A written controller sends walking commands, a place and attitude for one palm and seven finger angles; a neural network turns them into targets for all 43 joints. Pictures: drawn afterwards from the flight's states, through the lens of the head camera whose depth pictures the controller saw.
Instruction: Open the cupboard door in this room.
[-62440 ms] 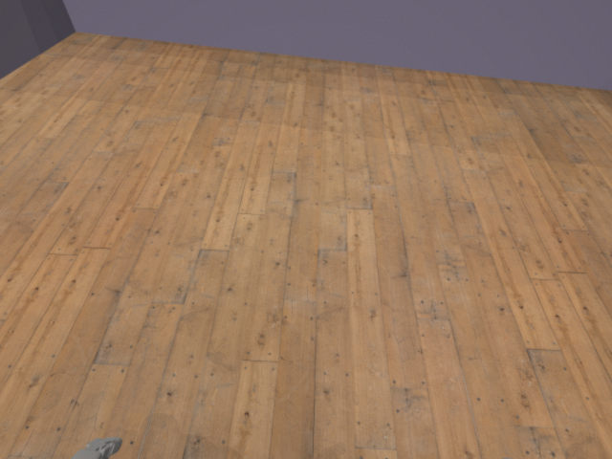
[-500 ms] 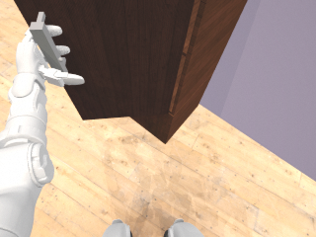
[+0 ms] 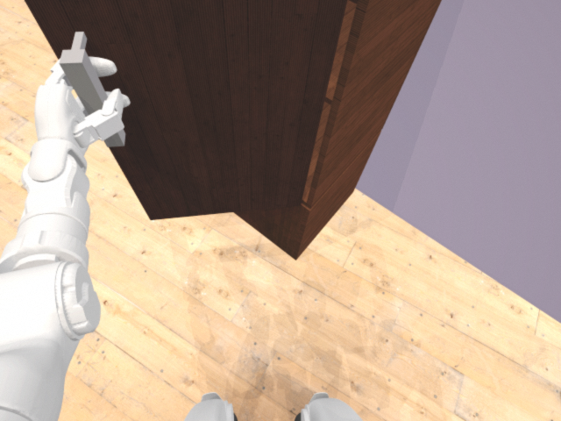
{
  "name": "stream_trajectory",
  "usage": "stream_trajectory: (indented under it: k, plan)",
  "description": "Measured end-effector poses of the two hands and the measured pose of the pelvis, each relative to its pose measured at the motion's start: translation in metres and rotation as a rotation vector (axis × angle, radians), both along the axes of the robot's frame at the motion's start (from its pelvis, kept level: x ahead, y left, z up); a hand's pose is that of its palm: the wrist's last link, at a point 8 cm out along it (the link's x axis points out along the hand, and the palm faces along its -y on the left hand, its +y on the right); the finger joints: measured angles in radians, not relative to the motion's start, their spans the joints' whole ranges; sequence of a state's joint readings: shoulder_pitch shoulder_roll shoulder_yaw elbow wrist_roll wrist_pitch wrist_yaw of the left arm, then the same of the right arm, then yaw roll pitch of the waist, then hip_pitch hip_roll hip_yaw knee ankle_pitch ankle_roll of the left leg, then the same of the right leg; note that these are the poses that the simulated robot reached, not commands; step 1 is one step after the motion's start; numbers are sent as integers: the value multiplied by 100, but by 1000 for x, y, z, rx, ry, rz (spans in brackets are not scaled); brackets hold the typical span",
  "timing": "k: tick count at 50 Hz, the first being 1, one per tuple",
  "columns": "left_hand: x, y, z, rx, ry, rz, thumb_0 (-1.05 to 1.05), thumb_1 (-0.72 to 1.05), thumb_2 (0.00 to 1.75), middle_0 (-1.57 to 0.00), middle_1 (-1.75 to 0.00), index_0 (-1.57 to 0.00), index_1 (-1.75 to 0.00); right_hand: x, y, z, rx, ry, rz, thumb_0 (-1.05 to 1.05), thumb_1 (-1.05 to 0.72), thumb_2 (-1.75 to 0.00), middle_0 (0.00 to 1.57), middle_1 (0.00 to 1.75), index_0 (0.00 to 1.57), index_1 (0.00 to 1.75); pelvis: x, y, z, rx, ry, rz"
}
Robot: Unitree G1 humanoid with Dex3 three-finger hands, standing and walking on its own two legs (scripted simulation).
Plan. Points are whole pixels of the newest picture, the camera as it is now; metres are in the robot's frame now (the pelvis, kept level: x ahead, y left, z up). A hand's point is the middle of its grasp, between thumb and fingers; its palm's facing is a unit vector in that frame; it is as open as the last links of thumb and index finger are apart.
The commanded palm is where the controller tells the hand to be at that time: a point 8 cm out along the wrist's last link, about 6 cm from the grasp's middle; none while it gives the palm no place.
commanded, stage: close the thumb around the handle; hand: left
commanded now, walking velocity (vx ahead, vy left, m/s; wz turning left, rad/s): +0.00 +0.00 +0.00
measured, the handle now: (99, 93) +0.56 +0.22 +0.11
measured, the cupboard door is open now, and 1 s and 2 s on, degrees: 47 82 88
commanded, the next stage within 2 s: pull the door open along its arc in 0.10 s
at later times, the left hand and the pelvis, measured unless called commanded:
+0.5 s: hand (113, 127) +0.49 +0.19 +0.11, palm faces +0.06 -1.00 +0.00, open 5.9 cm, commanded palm +0.43 +0.23 +0.10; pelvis +0.01 +0.00 +0.01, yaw -1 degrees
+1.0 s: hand (185, 229) +0.33 +0.09 +0.12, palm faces +0.37 -0.93 +0.05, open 6.4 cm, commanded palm +0.27 +0.16 +0.10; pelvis +0.01 -0.02 +0.02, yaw +1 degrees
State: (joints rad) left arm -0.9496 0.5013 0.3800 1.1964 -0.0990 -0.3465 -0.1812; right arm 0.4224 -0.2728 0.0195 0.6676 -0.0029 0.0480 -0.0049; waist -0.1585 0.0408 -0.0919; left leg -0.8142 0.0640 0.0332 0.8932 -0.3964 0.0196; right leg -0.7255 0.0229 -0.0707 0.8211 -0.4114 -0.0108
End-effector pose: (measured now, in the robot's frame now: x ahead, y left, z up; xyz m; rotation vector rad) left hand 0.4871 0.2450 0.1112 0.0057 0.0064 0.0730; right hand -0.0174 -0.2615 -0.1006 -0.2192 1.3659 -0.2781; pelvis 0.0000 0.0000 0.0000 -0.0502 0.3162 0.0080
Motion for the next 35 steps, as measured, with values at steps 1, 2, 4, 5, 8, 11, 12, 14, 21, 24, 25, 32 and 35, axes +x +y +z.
stream_trajectory:
  k: [1, 2, 4, 5, 8, 11, 12, 14, 21, 24, 25, 32, 35]
  plan:
    - [0, 0, 0, 0, 0, 0, 1, 71, 81, -37, -133, -36, -133, 0, 0, 0, 0, -1, 1, 0, -91, -90, 21, 30, 20, 30, 0, 0, 0, 0, 0, 0]
    - [0, 0, 0, 0, -1, 1, 1, 72, 82, -37, -134, -36, -134, 1, 0, 0, 0, -3, 1, 0, -91, -90, 21, 30, 20, 30, 0, 0, 0, 0, 1, 0]
    - [-1, -1, 0, 0, -1, 6, 1, 71, 81, -36, -134, -35, -134, 2, 0, 0, 0, -6, 2, 0, -91, -90, 21, 30, 20, 30, 0, 0, 0, 0, 0, 0]
    - [-1, -1, 0, 0, -1, 8, 1, 71, 81, -36, -134, -35, -134, 2, -1, 0, 0, -7, 3, 0, -91, -90, 21, 30, 20, 30, 0, 0, 0, 0, 0, 1]
    - [-1, -1, 0, 0, -1, 8, 1, 71, 81, -36, -135, -35, -135, 3, -1, -1, -1, -8, 4, 0, -91, -90, 21, 30, 20, 30, -1, 0, 0, 0, -1, 1]
    - [-1, -1, 0, -1, 0, 6, 1, 71, 81, -36, -135, -35, -135, 3, -2, -1, -4, -10, 6, 0, -91, -90, 21, 30, 20, 30, -2, -1, -1, 0, 0, 2]
    - [-1, -1, 0, -1, 0, 4, 1, 71, 81, -36, -135, -35, -135, 2, -2, -1, -5, -10, 5, 0, -91, -90, 21, 30, 20, 30, -2, -1, -1, 0, 0, 1]
    - [-1, 0, 0, -1, 0, 0, 1, 71, 80, -36, -135, -36, -135, 2, -3, 0, -8, -12, 3, 0, -91, -90, 21, 30, 20, 30, -2, -1, -1, 1, 0, -1]
    - [-9, -1, -1, -3, -9, -9, 1, 71, 77, -36, -135, -36, -135, 5, -3, 2, 0, -30, -14, 0, -91, -90, 21, 30, 20, 30, 1, -2, 2, 7, -9, -17]
    - [-18, -3, -1, -6, -18, -14, 1, 70, 75, -36, -135, -36, -135, 11, -3, 2, 10, -48, -21, 0, -91, -90, 21, 30, 20, 30, 4, -2, 4, 11, -21, -23]
    - [-22, -4, -1, -7, -22, -16, 1, 70, 75, -36, -135, -36, -135, 15, -2, 3, 14, -58, -23, 0, -91, -90, 21, 30, 20, 30, 6, -2, 5, 12, -25, -25]
    - [-66, -16, -3, -6, -45, -49, 0, 67, 71, -37, -135, -34, -135, 58, 1, 8, 49, -194, -8, 0, -91, -90, 21, 30, 20, 30, 13, -2, 13, 22, -73, -36]
    - [-94, -27, -3, -23, -54, -34, 0, 66, 69, -36, -135, -34, -135, 87, 4, 12, 68, -284, 20, 0, -91, -90, 21, 30, 20, 30, 16, -2, 16, 26, -97, -40]
